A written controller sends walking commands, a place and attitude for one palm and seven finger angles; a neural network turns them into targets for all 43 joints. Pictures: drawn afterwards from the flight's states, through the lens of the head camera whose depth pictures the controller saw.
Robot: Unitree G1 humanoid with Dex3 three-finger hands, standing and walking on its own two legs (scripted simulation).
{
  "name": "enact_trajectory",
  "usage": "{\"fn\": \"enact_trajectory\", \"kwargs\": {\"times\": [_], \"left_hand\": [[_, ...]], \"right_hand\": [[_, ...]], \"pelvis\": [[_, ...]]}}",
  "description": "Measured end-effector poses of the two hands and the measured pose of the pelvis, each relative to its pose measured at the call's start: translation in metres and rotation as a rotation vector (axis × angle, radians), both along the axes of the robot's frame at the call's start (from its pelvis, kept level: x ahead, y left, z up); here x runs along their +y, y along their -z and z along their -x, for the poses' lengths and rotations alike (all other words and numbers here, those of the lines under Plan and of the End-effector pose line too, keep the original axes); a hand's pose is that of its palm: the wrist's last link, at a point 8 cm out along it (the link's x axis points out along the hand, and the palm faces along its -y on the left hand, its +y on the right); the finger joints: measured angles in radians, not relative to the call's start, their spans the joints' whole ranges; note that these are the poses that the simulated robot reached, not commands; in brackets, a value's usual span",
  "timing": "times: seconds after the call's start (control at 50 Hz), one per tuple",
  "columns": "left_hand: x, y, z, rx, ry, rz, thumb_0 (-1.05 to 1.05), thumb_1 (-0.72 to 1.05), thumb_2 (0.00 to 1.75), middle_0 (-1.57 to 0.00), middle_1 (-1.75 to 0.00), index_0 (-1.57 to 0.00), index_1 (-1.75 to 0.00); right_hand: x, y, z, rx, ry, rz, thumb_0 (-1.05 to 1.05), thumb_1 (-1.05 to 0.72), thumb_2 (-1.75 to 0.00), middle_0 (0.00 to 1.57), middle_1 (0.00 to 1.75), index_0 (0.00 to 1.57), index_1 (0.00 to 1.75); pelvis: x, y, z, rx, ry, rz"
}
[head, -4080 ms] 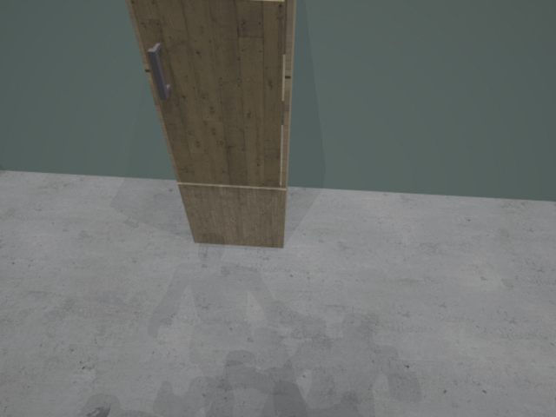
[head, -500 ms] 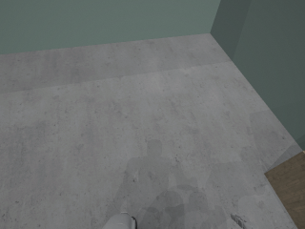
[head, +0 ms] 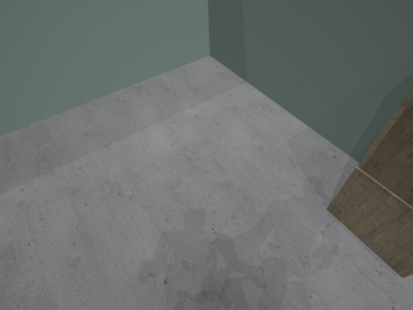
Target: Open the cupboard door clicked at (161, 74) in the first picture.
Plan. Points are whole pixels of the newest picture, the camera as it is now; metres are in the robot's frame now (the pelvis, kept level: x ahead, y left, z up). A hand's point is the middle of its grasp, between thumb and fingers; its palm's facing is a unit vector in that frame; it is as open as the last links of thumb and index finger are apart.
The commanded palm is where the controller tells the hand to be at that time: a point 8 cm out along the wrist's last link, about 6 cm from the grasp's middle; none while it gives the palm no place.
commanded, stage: turn to face it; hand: left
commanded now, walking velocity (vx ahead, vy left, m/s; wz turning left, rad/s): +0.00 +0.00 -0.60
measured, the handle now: out of the picture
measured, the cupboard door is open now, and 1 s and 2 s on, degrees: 0 0 0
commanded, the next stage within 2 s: take the last steps up to it in 1.38 s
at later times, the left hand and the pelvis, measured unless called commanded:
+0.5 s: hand (120, 296) +0.17 +0.22 -0.15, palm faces -0.25 -0.95 -0.21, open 7.4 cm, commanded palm none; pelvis +0.02 +0.04 +0.02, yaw -17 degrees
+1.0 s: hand (171, 281) +0.20 +0.11 -0.13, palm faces -0.54 -0.79 -0.27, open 7.4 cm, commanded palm none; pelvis +0.00 +0.00 +0.02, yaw -34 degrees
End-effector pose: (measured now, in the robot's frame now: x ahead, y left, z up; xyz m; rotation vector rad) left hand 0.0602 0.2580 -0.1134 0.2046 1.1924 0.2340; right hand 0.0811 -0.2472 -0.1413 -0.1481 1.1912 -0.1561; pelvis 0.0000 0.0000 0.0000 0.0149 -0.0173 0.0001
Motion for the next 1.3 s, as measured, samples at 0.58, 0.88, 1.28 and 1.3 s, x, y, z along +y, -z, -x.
{"fn": "enact_trajectory", "kwargs": {"times": [0.58,0.88,1.28,1.3], "left_hand": [[0.008,-0.001,-0.128,0.020,0.378,0.074,0.01,0.91,0.90,-0.19,-0.30,-0.19,-0.30],[-0.094,-0.010,-0.169,-0.062,0.642,0.025,0.01,0.91,0.90,-0.19,-0.30,-0.19,-0.30],[-0.091,0.015,-0.184,0.058,0.738,0.051,0.01,0.90,0.90,-0.20,-0.30,-0.20,-0.30],[-0.090,0.015,-0.187,0.064,0.748,0.049,0.01,0.90,0.90,-0.20,-0.30,-0.20,-0.30]], "right_hand": [[0.045,-0.047,0.079,0.006,0.312,0.069,0.00,-0.90,-0.89,0.20,0.30,0.20,0.30],[0.022,-0.001,0.196,0.155,0.584,-0.015,0.01,-0.90,-0.89,0.20,0.30,0.20,0.30],[0.014,-0.041,0.150,-0.040,0.684,0.114,0.00,-0.90,-0.89,0.20,0.30,0.20,0.30],[0.020,-0.042,0.151,-0.037,0.689,0.113,0.00,-0.90,-0.89,0.20,0.30,0.20,0.30]], "pelvis": [[0.045,-0.023,-0.016,0.024,0.357,0.038],[0.009,-0.005,0.001,0.021,0.536,0.013],[0.020,-0.010,-0.023,0.035,0.742,0.011],[0.021,-0.011,-0.024,0.034,0.755,0.013]]}}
